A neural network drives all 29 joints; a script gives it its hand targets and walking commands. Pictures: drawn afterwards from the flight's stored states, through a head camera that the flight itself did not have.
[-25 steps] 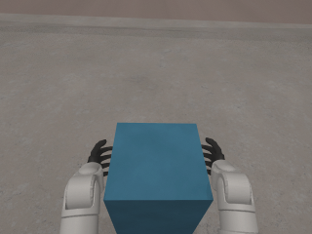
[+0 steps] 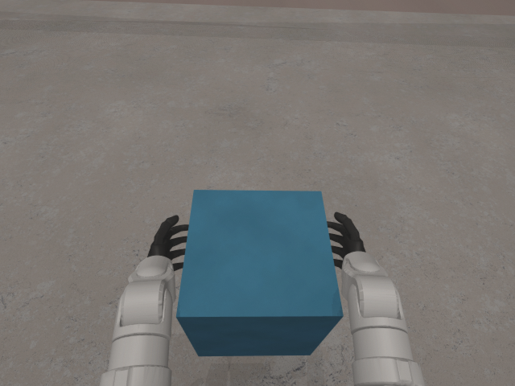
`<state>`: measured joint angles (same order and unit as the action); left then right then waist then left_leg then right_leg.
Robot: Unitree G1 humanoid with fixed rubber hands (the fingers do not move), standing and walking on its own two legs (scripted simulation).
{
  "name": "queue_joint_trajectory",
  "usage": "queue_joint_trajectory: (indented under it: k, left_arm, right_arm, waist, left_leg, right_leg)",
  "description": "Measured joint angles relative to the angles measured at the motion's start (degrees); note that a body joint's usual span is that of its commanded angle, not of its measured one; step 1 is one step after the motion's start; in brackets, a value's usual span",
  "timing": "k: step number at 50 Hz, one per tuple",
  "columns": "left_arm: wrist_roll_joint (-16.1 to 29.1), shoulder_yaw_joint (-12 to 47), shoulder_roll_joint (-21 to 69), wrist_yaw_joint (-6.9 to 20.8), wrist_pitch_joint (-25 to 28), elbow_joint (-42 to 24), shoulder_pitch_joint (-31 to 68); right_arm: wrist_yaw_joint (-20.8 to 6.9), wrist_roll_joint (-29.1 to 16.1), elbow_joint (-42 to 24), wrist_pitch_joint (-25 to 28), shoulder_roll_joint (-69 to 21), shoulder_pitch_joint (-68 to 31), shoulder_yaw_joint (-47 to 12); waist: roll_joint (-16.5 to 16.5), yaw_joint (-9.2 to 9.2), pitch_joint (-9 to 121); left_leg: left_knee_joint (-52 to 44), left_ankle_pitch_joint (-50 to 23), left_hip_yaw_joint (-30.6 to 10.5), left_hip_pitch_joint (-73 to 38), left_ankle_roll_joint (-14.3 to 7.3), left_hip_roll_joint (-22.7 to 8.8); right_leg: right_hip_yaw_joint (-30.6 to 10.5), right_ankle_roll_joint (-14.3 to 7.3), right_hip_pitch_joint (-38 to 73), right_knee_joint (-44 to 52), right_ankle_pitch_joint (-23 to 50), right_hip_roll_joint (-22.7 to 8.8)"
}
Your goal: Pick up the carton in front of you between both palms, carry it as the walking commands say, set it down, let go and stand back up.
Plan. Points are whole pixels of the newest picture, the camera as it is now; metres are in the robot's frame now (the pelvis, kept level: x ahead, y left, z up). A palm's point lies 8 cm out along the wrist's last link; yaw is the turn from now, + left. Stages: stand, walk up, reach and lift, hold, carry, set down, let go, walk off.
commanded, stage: carry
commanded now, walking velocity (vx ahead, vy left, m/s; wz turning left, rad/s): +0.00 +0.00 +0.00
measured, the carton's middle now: (256, 278) +0.30 +0.00 -0.03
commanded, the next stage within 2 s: none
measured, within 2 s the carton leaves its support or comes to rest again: neither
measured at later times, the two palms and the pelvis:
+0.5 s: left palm (187, 214) +0.38 +0.12 +0.04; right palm (356, 209) +0.39 -0.18 +0.04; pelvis +0.10 -0.04 +0.02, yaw +1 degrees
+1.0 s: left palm (182, 142) +0.61 +0.16 +0.02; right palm (314, 144) +0.59 -0.14 +0.03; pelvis +0.32 +0.03 +0.02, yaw -3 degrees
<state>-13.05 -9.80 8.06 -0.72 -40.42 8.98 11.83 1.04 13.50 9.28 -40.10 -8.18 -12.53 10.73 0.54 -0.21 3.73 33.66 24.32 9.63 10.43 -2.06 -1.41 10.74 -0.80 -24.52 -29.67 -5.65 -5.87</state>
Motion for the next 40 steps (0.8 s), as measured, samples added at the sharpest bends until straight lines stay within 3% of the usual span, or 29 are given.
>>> queue_joint_trajectory:
  k: [7,10,14,17,19,23,25,31,35,39,40]
  left_arm:
    - [0.3,1.0,-0.3,-0.2,-2.0,-1.0,-1.9]
    - [0.5,1.2,-0.5,-0.2,-2.1,-0.8,-3.2]
    - [0.9,0.6,-0.5,0.0,-1.9,-1.0,-3.1]
    - [1.1,0.0,-0.3,0.2,-1.6,-1.6,-1.9]
    - [0.8,0.0,-0.1,0.3,-1.0,-1.1,-0.4]
    - [0.1,1.0,-0.1,0.1,-0.9,-0.4,-0.6]
    - [0.9,1.9,-0.3,-0.4,-0.9,-1.5,-2.2]
    - [2.8,3.4,-0.5,-1.5,-0.9,-6.4,-4.0]
    - [2.3,3.7,-0.5,-1.2,-1.5,-6.3,-3.4]
    - [1.0,3.3,-0.4,-0.7,-2.1,-4.8,-2.7]
    - [0.8,2.5,-0.5,-0.6,-2.1,-4.5,-2.3]
  right_arm:
    - [0.1,-0.2,-0.7,-2.0,0.3,1.7,-1.3]
    - [0.3,-0.1,-0.2,-2.3,0.4,2.6,-2.2]
    - [0.8,-0.3,-0.5,-2.1,0.4,2.6,-2.7]
    - [0.9,-0.4,-1.6,-2.0,0.2,1.6,-2.3]
    - [0.8,-0.5,-2.3,-1.9,0.2,1.0,-1.3]
    - [0.6,-0.5,-2.3,-1.6,0.3,1.9,-0.9]
    - [0.6,-0.9,-2.7,-1.6,0.5,2.7,-1.5]
    - [0.7,-2.0,-7.6,-1.4,0.7,4.5,-2.7]
    - [0.6,-1.8,-8.2,-1.8,0.7,4.9,-2.5]
    - [0.3,-1.4,-6.0,-2.0,0.6,3.9,-1.8]
    - [0.3,-1.2,-4.6,-1.5,0.5,3.2,-2.0]
  waist:
    - [0.1,0.15,0.8]
    - [0.7,0.09,1.6]
    - [1.3,-0.22,2.0]
    - [2.2,-0.38,1.7]
    - [2.9,-0.46,1.2]
    - [0.6,0.47,0.5]
    - [-0.4,0.89,0.2]
    - [-0.8,1.53,-0.2]
    - [-0.6,1.22,0.9]
    - [-0.7,0.80,1.5]
    - [-1.9,0.47,1.3]
  left_leg:
    - [-0.8,0.1,0.2,-1.1,-0.1,0.1]
    - [-3.6,-0.3,0.4,-3.5,-0.2,0.0]
    - [-9.5,-1.9,0.6,-7.2,0.7,-0.1]
    - [-10.7,-1.3,0.4,-8.6,1.9,-1.2]
    - [-4.5,1.2,-0.2,-6.6,2.7,-3.2]
    - [21.2,4.0,-4.3,6.9,1.6,-1.9]
    - [23.4,1.8,-4.4,11.8,1.4,-2.0]
    - [9.2,-8.8,-3.5,19.5,2.7,-4.1]
    - [-0.1,-14.5,-1.6,19.7,2.7,-4.3]
    - [-9.1,-20.1,2.2,14.4,2.0,-3.1]
    - [-8.1,-21.4,3.1,14.1,-0.1,-2.3]
  right_leg:
    - [-0.1,0.3,0.6,-0.1,-0.8,-0.1]
    - [-0.2,1.0,0.7,-3.3,-8.7,0.1]
    - [-1.0,0.9,0.3,-7.6,-12.8,0.7]
    - [0.4,0.3,2.8,-2.4,-12.0,2.2]
    - [2.0,-1.1,4.9,1.2,-4.3,3.4]
    - [2.2,-2.3,7.5,3.1,-6.8,3.3]
    - [1.7,-1.8,10.0,6.8,-6.2,3.2]
    - [0.5,-0.6,16.7,14.4,-5.8,3.0]
    - [0.0,1.3,20.8,15.5,-8.6,2.5]
    - [-1.0,4.0,22.8,8.0,-16.3,1.0]
    - [-1.2,4.4,21.1,2.5,-19.1,-0.6]
